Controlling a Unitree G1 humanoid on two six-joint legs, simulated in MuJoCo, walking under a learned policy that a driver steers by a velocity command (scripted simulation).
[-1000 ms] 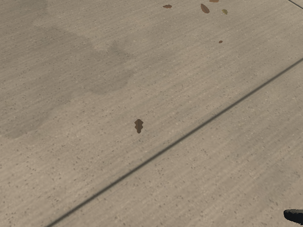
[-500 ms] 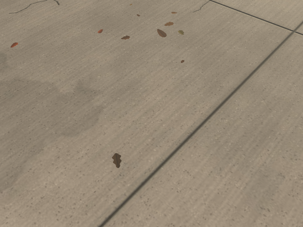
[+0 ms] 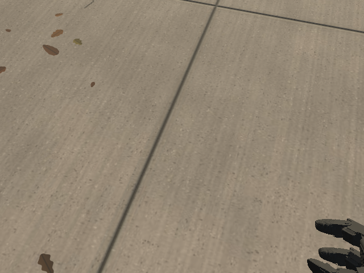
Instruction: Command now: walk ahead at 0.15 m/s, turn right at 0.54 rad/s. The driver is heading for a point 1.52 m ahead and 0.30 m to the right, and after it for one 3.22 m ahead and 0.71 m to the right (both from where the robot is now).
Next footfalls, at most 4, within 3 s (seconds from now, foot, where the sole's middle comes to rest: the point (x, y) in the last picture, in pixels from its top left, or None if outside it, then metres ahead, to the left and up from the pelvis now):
0.28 right None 0.14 -0.13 -0.76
2.60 left None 0.31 0.06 -0.76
2.98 right None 0.36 -0.21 -0.76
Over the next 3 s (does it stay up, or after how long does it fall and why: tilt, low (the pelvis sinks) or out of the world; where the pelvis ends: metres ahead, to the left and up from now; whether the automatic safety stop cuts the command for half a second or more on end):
stays up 0.31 -0.10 0.01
